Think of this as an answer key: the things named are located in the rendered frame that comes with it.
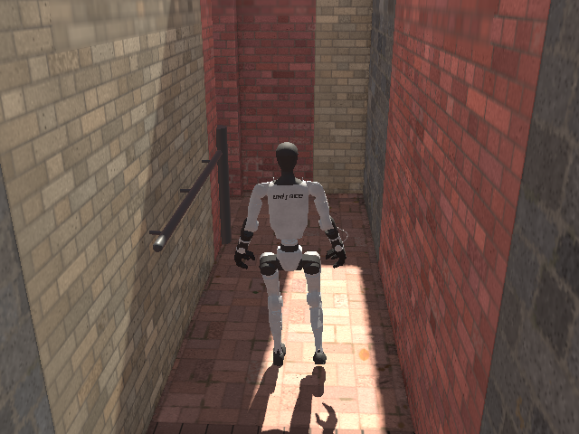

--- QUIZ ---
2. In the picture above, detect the humanoid robot torso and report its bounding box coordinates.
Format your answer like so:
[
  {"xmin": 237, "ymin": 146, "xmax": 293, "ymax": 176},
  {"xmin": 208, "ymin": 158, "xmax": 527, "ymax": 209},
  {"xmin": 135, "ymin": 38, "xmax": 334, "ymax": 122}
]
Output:
[{"xmin": 267, "ymin": 177, "xmax": 309, "ymax": 271}]

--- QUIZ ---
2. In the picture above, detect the right robot shin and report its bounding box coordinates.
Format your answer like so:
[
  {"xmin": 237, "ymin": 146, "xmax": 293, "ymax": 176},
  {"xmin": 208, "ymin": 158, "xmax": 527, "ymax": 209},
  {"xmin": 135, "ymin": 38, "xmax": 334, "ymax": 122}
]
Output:
[{"xmin": 309, "ymin": 292, "xmax": 323, "ymax": 353}]

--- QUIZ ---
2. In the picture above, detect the robot right forearm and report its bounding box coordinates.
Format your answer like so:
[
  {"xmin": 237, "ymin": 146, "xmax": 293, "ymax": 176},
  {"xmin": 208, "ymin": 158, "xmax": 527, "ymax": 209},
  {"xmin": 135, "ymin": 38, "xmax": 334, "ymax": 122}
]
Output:
[{"xmin": 325, "ymin": 216, "xmax": 344, "ymax": 252}]

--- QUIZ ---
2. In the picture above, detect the left robot upper arm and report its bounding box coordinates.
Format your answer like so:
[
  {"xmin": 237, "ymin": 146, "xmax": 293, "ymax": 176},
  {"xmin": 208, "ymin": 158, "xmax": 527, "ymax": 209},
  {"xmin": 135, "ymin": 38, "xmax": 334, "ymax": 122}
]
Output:
[{"xmin": 244, "ymin": 182, "xmax": 269, "ymax": 232}]

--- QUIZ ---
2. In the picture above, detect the robot left hand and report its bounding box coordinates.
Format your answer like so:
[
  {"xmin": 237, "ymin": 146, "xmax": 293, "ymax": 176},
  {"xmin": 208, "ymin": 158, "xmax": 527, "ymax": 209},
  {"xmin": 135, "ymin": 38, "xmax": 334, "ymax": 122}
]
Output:
[{"xmin": 234, "ymin": 250, "xmax": 255, "ymax": 269}]

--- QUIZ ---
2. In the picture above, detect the robot right hand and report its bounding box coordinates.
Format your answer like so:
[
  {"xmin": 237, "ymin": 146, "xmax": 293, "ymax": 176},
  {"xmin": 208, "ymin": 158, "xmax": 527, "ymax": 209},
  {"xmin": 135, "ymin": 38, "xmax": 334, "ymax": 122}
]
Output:
[{"xmin": 326, "ymin": 248, "xmax": 346, "ymax": 268}]

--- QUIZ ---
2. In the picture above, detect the right robot upper arm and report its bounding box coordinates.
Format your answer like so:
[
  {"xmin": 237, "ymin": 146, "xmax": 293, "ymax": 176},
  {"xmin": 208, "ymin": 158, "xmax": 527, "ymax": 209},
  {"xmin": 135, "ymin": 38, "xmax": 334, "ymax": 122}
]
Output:
[{"xmin": 307, "ymin": 181, "xmax": 334, "ymax": 231}]

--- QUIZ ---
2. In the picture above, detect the robot left forearm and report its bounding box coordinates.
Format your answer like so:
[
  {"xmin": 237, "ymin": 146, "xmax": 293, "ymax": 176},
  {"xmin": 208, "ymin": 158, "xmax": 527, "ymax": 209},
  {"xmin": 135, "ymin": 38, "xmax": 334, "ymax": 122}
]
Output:
[{"xmin": 236, "ymin": 218, "xmax": 253, "ymax": 254}]

